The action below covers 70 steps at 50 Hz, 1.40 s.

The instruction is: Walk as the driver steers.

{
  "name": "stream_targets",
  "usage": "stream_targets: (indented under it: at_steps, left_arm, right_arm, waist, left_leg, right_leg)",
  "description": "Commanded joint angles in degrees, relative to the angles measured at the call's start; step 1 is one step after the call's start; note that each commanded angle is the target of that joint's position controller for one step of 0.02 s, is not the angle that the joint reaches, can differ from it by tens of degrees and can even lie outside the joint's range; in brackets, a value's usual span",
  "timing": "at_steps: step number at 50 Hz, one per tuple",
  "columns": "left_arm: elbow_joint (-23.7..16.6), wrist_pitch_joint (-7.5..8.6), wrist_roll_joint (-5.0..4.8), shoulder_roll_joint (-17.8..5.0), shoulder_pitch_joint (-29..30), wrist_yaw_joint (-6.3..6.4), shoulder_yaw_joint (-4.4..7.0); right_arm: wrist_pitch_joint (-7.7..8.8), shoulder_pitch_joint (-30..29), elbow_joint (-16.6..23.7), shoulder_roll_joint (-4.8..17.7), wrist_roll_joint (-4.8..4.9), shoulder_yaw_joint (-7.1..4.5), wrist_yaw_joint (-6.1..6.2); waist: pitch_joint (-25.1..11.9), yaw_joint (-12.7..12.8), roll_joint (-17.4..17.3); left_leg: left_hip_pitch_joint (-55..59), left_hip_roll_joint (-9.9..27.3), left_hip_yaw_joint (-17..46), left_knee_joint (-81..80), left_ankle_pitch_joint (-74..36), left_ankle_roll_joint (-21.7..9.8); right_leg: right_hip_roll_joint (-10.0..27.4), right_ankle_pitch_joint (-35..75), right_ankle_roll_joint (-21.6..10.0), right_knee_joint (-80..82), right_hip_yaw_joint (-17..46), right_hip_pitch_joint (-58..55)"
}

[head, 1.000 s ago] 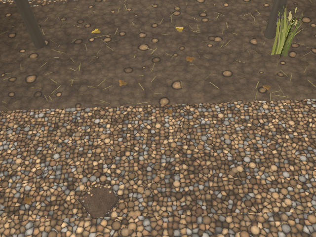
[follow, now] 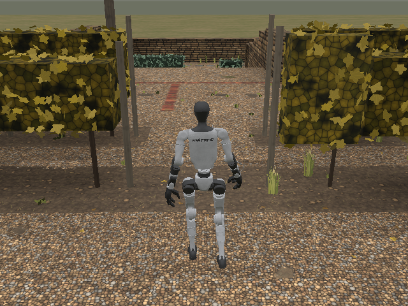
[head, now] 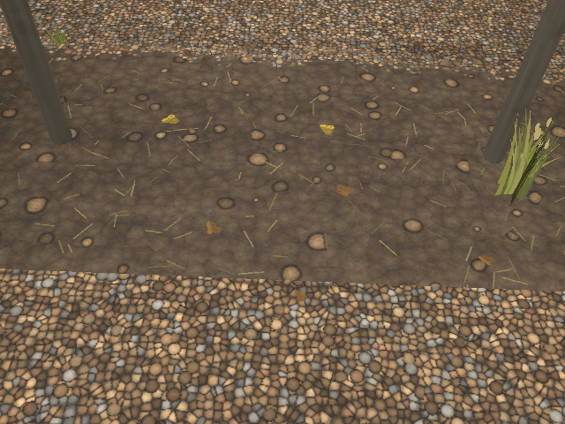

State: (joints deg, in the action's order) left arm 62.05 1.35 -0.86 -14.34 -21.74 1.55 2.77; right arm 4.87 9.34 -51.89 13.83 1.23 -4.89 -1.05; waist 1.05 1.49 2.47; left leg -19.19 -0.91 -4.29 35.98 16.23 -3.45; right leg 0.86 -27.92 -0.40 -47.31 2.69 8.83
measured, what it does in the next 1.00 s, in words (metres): goes down: right foot 0.18 m lower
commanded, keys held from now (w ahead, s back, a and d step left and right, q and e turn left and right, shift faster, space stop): w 1.00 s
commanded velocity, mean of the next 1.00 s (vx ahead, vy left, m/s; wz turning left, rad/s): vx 0.47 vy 0.00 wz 0.00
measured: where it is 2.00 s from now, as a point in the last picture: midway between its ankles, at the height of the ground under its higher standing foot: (337, 252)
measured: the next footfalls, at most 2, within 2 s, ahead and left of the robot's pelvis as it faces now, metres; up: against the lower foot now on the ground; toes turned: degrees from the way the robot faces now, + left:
right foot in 0.68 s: +0.52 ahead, -0.28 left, -0.18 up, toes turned -4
left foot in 1.14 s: +0.83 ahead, -0.04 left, -0.18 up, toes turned +3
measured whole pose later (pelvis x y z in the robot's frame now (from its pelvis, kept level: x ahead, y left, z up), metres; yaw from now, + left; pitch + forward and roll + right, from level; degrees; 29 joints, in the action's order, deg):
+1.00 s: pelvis +0.56 -0.17 -0.17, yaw +0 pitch +2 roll -2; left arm 61.0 4.9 -0.4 -11.8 -21.1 0.5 2.3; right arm 4.0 4.2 -44.7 12.1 0.9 -2.2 0.4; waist 0.0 3.6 -2.8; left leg -41.1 6.1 0.2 46.8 2.0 0.4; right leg -2.5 -19.0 -1.6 -23.9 -4.7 6.6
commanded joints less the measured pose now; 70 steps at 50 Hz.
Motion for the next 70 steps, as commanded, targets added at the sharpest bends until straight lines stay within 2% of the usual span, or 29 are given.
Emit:
stream_targets:
  at_steps: [1,5,11,13,17,21,24,25,30,32,33,34,35,36,38,39,41,42,45,49,53,55,57,58,59,60,61,63,70]
  left_arm:
    - [-6.14,3.23,-1.23,-6.73,6.38,-0.6,1.46]
    - [-5.47,2.19,-0.87,-4.74,5.97,-0.54,2.17]
    - [-10.68,1.38,0.5,-1.63,16.71,-1.4,1.69]
    - [-8.05,1.05,-0.55,-4.44,11.07,-2.63,2.88]
    - [-12.82,2.29,-1.06,-4.64,23.74,-3.66,3.29]
    - [-18.32,4.72,-1.5,-3.81,34.69,-5.46,2.95]
    - [-17.12,5.31,1.19,-1.57,31.15,-6.89,1.74]
    - [-16.69,4.84,0.71,-1.75,28.89,-7.21,1.82]
    - [-16.12,3.24,-1.57,-4.36,27.3,-7.66,1.44]
    - [-8.76,3.75,-1.67,-8.89,8.48,-6.9,3.26]
    - [-4.82,3.79,-1.01,-11.66,-2.69,-6.15,4.53]
    - [-2.64,3.5,1.39,-13.62,-8.98,-5.46,4.68]
    - [-3.49,5.15,3.58,-17.26,-6.22,-5.78,2.99]
    - [-2.79,4.03,2.48,-17.98,-9.36,-5.61,4.31]
    - [0.16,2.24,0.03,-18.71,-8.73,-5.17,5.26]
    - [-4.13,2.59,0.75,-14.19,-1.49,-4.9,3.62]
    - [-6.7,5.35,1.9,-7.03,9.49,-4.98,1.05]
    - [-5.96,5.52,1.92,-4.73,12.33,-4.6,0.08]
    - [-6.09,5.44,3.02,-7.41,11.83,-1.65,0.51]
    - [-4.91,4.38,-0.55,-9.39,4.26,-0.1,1.8]
    - [-2.75,2.38,-0.87,-8.52,-2.29,-0.31,2.28]
    - [-2.94,1.69,-0.59,-9.49,-1.52,-0.52,2.7]
    - [-4.2,1.24,-0.41,-8.86,1.54,-0.78,2.44]
    - [-5.71,1.29,0.65,-7.28,2.13,-0.77,1.71]
    - [-6.17,2.72,0.69,0.44,-4.45,-1.51,-0.54]
    - [-6.04,4.13,-0.51,-5.41,0.06,-1.96,1.01]
    - [-8.4,4.81,-1.65,-8.23,6.37,-1.92,1.85]
    - [-9.07,4.46,-0.47,-7.18,10.16,-1.01,2.06]
    - [-10.45,2.17,0.56,-4.24,14.48,-0.99,2.26]
  right_arm:
    - [0.79,11.47,-0.64,7.17,-0.4,-0.94,-0.11]
    - [1.29,8.46,-0.72,4.29,-1.29,0.41,-0.72]
    - [-0.09,10.41,-3.64,8.39,-1.88,-0.38,1.29]
    - [0.38,13.21,-4.24,7.47,-1.31,-0.39,1.02]
    - [0.56,20.08,-7.35,4.39,-0.86,0.33,1.99]
    - [0.83,28.98,-8.66,6.46,-1.43,-0.35,4.08]
    - [1.28,16.86,-3.36,7.13,-0.44,-0.02,5.76]
    - [1.3,16.26,-2.84,7.5,-0.23,-0.1,5.56]
    - [-1.16,19.1,-2.95,6.72,0.25,-0.52,4.65]
    - [-1.57,16.59,-2.06,7.86,-0.58,-0.42,4.1]
    - [-1.54,14.4,-2.33,8.4,-0.08,-0.49,3.48]
    - [-1.07,17.05,-4.49,6.56,0.71,-0.48,3.13]
    - [0.24,30.76,-5.57,-1.42,-0.08,0.85,1.71]
    - [2.45,34.39,-4.4,1.52,1.63,1.05,1.1]
    - [2.52,21.21,1.89,1.58,4.21,1.7,3.22]
    - [1.66,18.13,2.23,3.74,4.35,1.89,4.03]
    - [-0.23,10.95,3.67,5.22,1.92,1.49,4.64]
    - [-1.6,6.99,4.74,3.31,0.82,1.51,4.22]
    - [-0.95,3.22,8.34,3.55,-0.77,0.98,3.22]
    - [-0.51,-4.17,9.78,1.17,-0.33,2.0,0.84]
    - [-0.31,-11.87,11.97,1.58,-0.44,1.68,-0.55]
    - [-0.15,-10.45,12.03,2.48,-0.33,1.11,-1.04]
    - [-0.21,2.88,8.03,6.38,-0.77,-1.19,-0.92]
    - [-0.4,13.45,5.73,10.58,-0.91,-2.6,-0.37]
    - [-0.18,17.28,4.11,15.46,-0.69,-3.36,-0.86]
    - [0.21,17.15,4.44,10.66,-0.51,-2.06,-0.86]
    - [0.66,11.39,5.18,8.81,-0.67,-1.39,-0.54]
    - [1.02,3.56,6.39,6.51,-1.6,-0.65,-0.42]
    - [1.6,7.47,2.86,7.52,-1.17,-0.78,1.07]
  waist:
    - [-0.63,-5.45,-11.03]
    - [0.25,-2.21,-6.73]
    - [0.31,-2.53,-6.44]
    - [-2.62,-1.66,-5.38]
    - [5.25,-5.41,-7.93]
    - [8.58,-9.16,-8.08]
    - [8.56,-6.21,-5.29]
    - [7.51,-5.44,-5.53]
    - [6.72,-6.95,-7.4]
    - [-2.41,-0.56,-6.85]
    - [-6.76,5.9,-4.25]
    - [-7.6,9.7,8.76]
    - [-13.36,0.67,25.71]
    - [-24.92,1.48,30.39]
    - [-28.14,0.15,11.43]
    - [-22.15,-0.86,1.17]
    - [-10.57,-2.56,-2.71]
    - [-2.04,-4.21,0.12]
    - [2.07,-4.9,8.71]
    - [0.01,-1.16,1.04]
    - [4.1,2.05,-1.71]
    - [2.75,0.31,-0.11]
    - [-5.12,-6.64,-0.42]
    - [-12.33,-10.07,-5.9]
    - [-20.31,-6.51,-20.44]
    - [-18.97,-8.34,-14.75]
    - [-10.06,-7.49,-12.4]
    - [-4.01,-3.7,-5.4]
    - [-1.12,-1.58,-4.65]
  left_leg:
    - [25.02,20.67,33.33,-21.73,-5.67,-12.54]
    - [17.53,14.33,17.15,-24.41,-18.96,-8.48]
    - [15.04,12.99,10.58,-26.84,-26.15,-8.46]
    - [15.77,15.16,11.39,-24.18,-19.81,-10.64]
    - [26.5,18.7,16.82,-20.54,-11.14,-9.36]
    - [39.9,22.7,21.51,-17.69,-6.13,-8.76]
    - [6.38,13.89,8.68,-16.93,4.21,-4.76]
    - [1.09,12.72,6.62,-16.89,5.4,-3.72]
    - [17.62,13.08,3.56,-0.14,2.08,0.74]
    - [20.71,12.68,4.62,20.15,-9.94,2.13]
    - [14.33,10.57,3.32,35.69,-14.01,4.47]
    - [-0.51,3.11,3.1,63.22,19.92,8.17]
    - [-23.23,-0.24,16.53,78.94,39.68,6.39]
    - [-26.69,0.22,21.17,80.72,34.21,6.03]
    - [-33.56,3.76,11.59,80.33,24.46,6.51]
    - [-34.11,6.63,9.19,76.54,13.85,4.56]
    - [-31.01,10.76,13.56,64.24,3.54,0.51]
    - [-26.01,11.71,12.38,53.48,0.55,1.3]
    - [-16.13,11.11,9.8,27.03,-9.14,4.46]
    - [-13.5,7.34,4.99,6.28,-18.61,3.71]
    - [-19.4,5.17,3.61,-2.49,-15.72,0.54]
    - [-14.37,3.45,2.13,-4.07,-12.09,-1.01]
    - [5.02,0.05,-0.22,-4.54,-12.67,-3.42]
    - [21.97,8.6,10.98,-3.87,-15.21,-6.65]
    - [39.66,22.39,40.88,-13.06,-1.02,-16.33]
    - [39.92,22.28,47.49,-19.1,7.4,-15.0]
    - [32.47,20.73,39.19,-19.9,5.97,-12.25]
    - [16.34,17.36,27.43,-22.21,-6.41,-10.34]
    - [11.02,14.45,15.7,-29.63,-11.57,-9.5]
  right_leg:
    - [0.39,1.48,-2.33,-23.85,3.64,31.57]
    - [5.72,12.42,-3.17,-13.79,1.57,25.11]
    - [4.46,22.54,-0.19,1.41,-1.83,24.71]
    - [5.23,27.9,-1.06,-6.22,-0.84,25.71]
    - [8.54,28.18,-2.24,-6.38,4.8,45.95]
    - [9.35,24.96,-1.93,-0.46,5.45,65.67]
    - [5.35,55.72,-1.55,11.14,-0.4,30.07]
    - [4.29,58.4,-1.93,11.06,-0.79,22.02]
    - [7.78,56.09,-1.02,21.19,1.23,21.93]
    - [7.2,60.52,-0.44,23.78,-0.21,7.17]
    - [6.01,62.12,-0.09,26.5,-3.36,-8.14]
    - [9.43,61.84,-3.53,25.05,-2.1,-21.69]
    - [12.97,96.73,-3.62,-0.2,0.55,-40.14]
    - [17.24,95.63,-9.17,-0.47,8.71,-43.98]
    - [26.0,31.93,-17.45,22.58,32.79,-33.38]
    - [27.55,15.94,-18.45,29.04,37.22,-21.93]
    - [27.66,17.71,-16.4,27.39,32.84,0.09]
    - [22.27,23.7,-13.34,29.11,21.19,13.43]
    - [13.26,41.65,-12.75,33.73,5.78,18.86]
    - [13.17,41.85,-11.68,35.04,1.06,4.68]
    - [14.42,35.19,-10.02,33.11,1.16,-8.12]
    - [14.47,41.45,-9.07,29.59,0.43,-9.81]
    - [10.17,54.34,-6.76,14.39,-3.23,-6.1]
    - [6.32,40.9,-4.27,-3.46,-6.24,5.78]
    - [-4.09,1.22,-1.24,-24.59,-3.87,26.85]
    - [-2.57,-4.5,-2.3,-29.44,3.77,34.44]
    - [0.23,0.01,-3.42,-29.2,2.77,38.28]
    - [4.99,8.48,-3.7,-22.14,1.79,31.96]
    - [6.98,22.91,-0.99,-3.7,1.25,31.07]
